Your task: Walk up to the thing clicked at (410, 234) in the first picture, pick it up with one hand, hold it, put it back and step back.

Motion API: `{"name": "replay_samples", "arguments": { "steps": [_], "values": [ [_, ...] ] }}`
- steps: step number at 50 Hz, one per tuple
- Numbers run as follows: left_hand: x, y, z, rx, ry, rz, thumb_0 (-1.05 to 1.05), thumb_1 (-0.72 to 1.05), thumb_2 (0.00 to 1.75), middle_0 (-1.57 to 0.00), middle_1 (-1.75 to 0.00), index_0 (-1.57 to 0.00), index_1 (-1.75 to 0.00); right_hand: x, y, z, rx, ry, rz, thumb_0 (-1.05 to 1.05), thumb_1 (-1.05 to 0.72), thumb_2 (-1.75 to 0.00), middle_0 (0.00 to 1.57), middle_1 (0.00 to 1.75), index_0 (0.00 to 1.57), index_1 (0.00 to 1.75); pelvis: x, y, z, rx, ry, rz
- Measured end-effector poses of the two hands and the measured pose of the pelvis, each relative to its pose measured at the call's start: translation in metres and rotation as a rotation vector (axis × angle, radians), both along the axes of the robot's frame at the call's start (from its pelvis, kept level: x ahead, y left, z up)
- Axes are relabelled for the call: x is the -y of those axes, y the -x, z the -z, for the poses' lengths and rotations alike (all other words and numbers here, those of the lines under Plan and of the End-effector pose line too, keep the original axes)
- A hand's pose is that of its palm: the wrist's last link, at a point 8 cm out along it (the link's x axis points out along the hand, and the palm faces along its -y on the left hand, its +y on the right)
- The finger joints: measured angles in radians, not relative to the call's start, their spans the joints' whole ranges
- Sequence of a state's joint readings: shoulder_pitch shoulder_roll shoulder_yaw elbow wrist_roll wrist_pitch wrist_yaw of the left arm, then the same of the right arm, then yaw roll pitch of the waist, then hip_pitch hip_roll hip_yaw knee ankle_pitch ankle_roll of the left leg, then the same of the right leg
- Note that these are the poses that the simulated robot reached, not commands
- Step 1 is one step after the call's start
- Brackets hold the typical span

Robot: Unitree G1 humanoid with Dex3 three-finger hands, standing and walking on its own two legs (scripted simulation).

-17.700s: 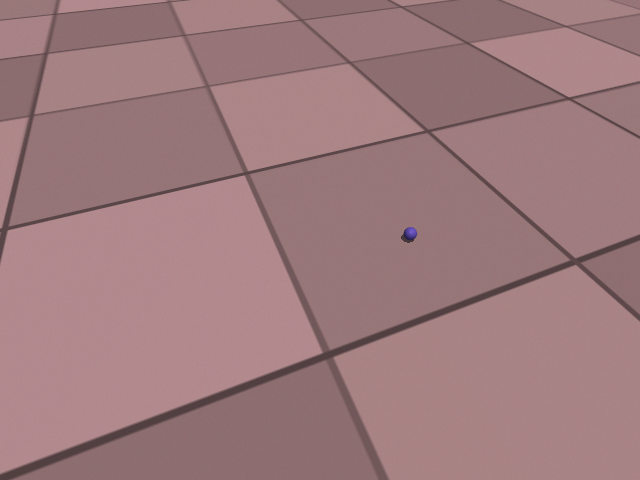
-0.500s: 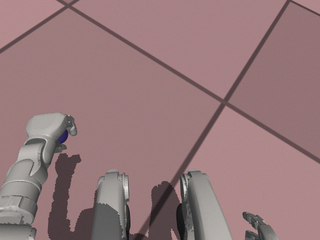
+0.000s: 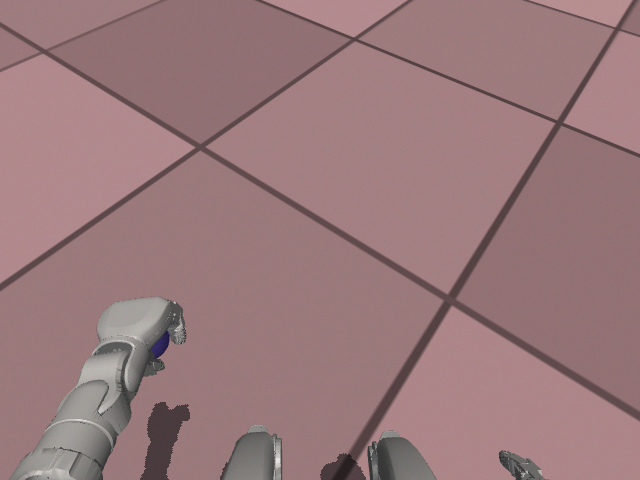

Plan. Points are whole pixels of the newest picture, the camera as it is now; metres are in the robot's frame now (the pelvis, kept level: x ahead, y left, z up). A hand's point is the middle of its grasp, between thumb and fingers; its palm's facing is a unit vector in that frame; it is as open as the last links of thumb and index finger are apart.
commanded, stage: lift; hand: left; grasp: from above
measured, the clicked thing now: (147, 340) +0.35 +0.26 -0.10
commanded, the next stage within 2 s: hold in 0.46 s
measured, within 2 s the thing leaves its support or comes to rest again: neither
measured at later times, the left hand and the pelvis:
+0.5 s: hand (156, 313) +0.35 +0.22 +0.00, palm faces -0.44 -0.09 -0.89, open 6.5 cm; pelvis +0.04 -0.01 +0.08, yaw +0 degrees
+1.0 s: hand (150, 288) +0.36 +0.22 +0.04, palm faces -0.45 -0.07 -0.89, open 6.5 cm; pelvis +0.06 -0.01 +0.11, yaw +0 degrees
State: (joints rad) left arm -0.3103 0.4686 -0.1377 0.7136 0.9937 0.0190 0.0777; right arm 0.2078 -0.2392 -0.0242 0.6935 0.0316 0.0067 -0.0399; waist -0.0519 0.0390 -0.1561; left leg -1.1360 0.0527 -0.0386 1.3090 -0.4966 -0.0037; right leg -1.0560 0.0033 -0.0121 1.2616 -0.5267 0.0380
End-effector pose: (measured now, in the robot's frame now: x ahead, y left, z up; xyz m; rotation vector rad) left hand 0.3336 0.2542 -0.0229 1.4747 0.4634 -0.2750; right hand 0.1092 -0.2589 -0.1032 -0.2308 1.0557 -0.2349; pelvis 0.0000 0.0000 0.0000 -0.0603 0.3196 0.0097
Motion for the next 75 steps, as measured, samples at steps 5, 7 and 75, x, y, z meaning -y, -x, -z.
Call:
{"name": "replay_samples", "arguments": {
  "steps": [5, 7, 75],
  "values": [
    [0.008, 0.0, -0.02, -0.008, -0.008, 0.01, 0.0, 0.31, 0.45, -0.64, -0.64, -0.96, -0.71, 0.001, 0.0, -0.022, 0.001, -0.006, 0.005, 0.01, -0.92, -0.9, 0.2, 0.3, 0.2, 0.3, 0.0, -0.008, -0.023, 0.036, -0.008, 0.0],
    [0.012, -0.002, -0.027, -0.008, -0.01, 0.014, 0.0, 0.31, 0.45, -0.64, -0.64, -0.96, -0.71, 0.001, 0.0, -0.029, -0.001, -0.011, 0.007, 0.01, -0.92, -0.9, 0.2, 0.3, 0.2, 0.3, 0.001, -0.011, -0.032, 0.05, -0.013, -0.001],
    [0.04, -0.011, -0.145, 0.006, -0.005, 0.047, -0.01, 0.3, 0.49, -0.65, -0.62, -0.94, -0.68, 0.009, -0.055, -0.115, 0.103, -0.067, 0.003, 0.01, -0.91, -0.9, 0.2, 0.3, 0.2, 0.3, 0.01, -0.045, -0.115, 0.278, -0.059, 0.015]
  ]
}}
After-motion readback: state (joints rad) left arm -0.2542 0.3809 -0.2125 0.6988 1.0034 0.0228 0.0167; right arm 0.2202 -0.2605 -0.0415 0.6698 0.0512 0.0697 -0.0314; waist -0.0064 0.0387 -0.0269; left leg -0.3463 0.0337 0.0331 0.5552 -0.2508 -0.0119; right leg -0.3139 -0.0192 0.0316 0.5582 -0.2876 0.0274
